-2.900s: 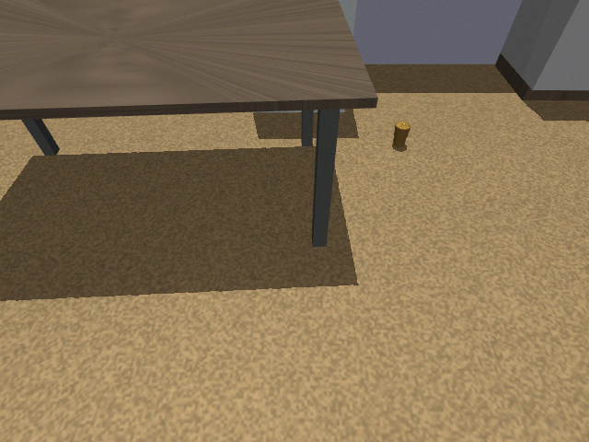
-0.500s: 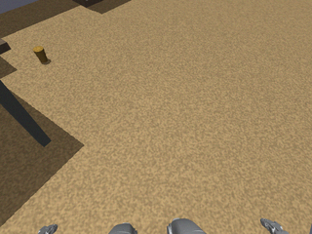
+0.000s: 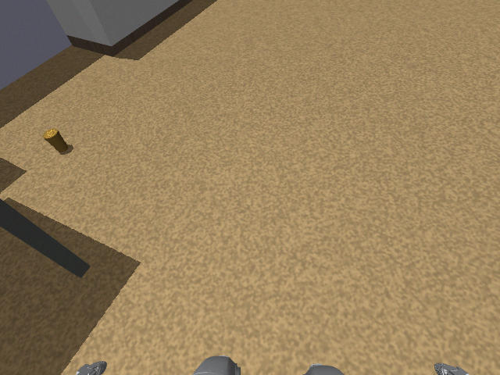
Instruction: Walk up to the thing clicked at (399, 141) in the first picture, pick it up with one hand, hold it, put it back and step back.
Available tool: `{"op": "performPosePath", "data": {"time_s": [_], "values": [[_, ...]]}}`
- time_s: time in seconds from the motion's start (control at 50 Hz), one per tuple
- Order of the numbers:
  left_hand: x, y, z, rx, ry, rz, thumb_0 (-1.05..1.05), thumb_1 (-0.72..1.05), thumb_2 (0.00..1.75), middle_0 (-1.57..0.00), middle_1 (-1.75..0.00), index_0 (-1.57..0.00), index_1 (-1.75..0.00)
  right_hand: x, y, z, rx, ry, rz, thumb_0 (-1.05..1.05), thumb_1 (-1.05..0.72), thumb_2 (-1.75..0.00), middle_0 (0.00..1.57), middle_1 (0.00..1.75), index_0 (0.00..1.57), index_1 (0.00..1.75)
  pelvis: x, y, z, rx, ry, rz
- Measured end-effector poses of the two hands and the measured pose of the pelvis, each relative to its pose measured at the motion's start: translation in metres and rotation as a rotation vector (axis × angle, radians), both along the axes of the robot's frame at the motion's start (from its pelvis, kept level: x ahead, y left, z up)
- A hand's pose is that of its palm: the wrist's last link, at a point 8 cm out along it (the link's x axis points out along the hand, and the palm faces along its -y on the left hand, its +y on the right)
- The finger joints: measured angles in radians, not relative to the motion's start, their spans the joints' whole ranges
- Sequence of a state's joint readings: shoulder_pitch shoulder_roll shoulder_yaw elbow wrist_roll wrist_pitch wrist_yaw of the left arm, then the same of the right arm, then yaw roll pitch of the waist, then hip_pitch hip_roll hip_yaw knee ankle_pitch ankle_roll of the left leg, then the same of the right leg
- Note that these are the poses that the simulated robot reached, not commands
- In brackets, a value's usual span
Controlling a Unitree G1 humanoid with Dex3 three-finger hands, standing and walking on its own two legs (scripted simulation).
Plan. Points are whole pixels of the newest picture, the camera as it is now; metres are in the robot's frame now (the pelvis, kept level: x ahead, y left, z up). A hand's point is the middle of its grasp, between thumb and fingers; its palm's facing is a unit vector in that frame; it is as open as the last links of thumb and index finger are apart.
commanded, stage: walk up
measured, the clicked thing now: (57, 141) +1.37 +1.31 -0.69
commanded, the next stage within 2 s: stand in 0.78 s
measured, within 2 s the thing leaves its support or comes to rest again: neither
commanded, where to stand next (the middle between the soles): +0.04 +0.03 m, yaw -2 degrees
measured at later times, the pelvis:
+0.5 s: pelvis -0.02 +0.01 +0.02, yaw -3 degrees
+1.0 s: pelvis -0.01 +0.02 +0.03, yaw -2 degrees
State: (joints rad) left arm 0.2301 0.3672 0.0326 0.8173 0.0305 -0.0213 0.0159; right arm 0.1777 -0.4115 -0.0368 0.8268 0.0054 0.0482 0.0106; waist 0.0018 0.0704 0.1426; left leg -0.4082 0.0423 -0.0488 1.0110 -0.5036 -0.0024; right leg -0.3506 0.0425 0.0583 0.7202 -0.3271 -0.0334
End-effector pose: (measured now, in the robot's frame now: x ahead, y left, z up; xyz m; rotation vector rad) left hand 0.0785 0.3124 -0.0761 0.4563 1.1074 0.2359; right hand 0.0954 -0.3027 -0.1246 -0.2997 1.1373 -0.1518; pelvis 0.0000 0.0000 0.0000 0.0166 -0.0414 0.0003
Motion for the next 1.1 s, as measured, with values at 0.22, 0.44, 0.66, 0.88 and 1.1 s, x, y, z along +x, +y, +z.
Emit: {"op": "performPosePath", "data": {"time_s": [0.22, 0.44, 0.66, 0.88, 1.1], "values": [[0.017, 0.002, -0.029, -0.113, -0.034, 0.002, 0.0, 0.9, 0.9, -0.2, -0.3, -0.21, -0.3, -0.059, 0.008, 0.023, -0.085, 0.078, -0.034, 0.01, -0.91, -0.9, 0.2, 0.3, 0.2, 0.3, -0.01, 0.014, 0.002, 0.01, -0.001, -0.018], [0.005, -0.01, -0.028, -0.151, 0.026, -0.004, 0.0, 0.9, 0.9, -0.2, -0.3, -0.2, -0.3, -0.048, 0.006, 0.033, -0.069, 0.022, -0.055, 0.01, -0.91, -0.9, 0.2, 0.3, 0.2, 0.3, -0.014, 0.011, 0.012, -0.016, -0.016, -0.046], [-0.003, -0.007, -0.009, -0.112, 0.059, 0.019, 0.0, 0.9, 0.9, -0.2, -0.3, -0.21, -0.3, -0.03, 0.017, 0.025, 0.002, 0.001, -0.048, 0.01, -0.91, -0.9, 0.2, 0.3, 0.2, 0.3, -0.017, 0.012, 0.022, -0.008, -0.007, -0.052], [0.008, -0.006, -0.01, -0.13, 0.061, 0.004, 0.0, 0.9, 0.9, -0.2, -0.3, -0.2, -0.3, -0.056, 0.021, 0.028, -0.013, 0.083, -0.081, 0.01, -0.91, -0.9, 0.2, 0.3, 0.2, 0.3, -0.015, 0.017, 0.027, -0.007, 0.0, -0.046], [0.006, -0.004, -0.013, -0.14, 0.072, 0.009, 0.0, 0.9, 0.9, -0.2, -0.3, -0.2, -0.3, -0.064, 0.019, 0.033, -0.03, 0.113, -0.097, 0.01, -0.91, -0.9, 0.2, 0.3, 0.2, 0.3, -0.012, 0.019, 0.029, -0.006, -0.005, -0.033]]}}
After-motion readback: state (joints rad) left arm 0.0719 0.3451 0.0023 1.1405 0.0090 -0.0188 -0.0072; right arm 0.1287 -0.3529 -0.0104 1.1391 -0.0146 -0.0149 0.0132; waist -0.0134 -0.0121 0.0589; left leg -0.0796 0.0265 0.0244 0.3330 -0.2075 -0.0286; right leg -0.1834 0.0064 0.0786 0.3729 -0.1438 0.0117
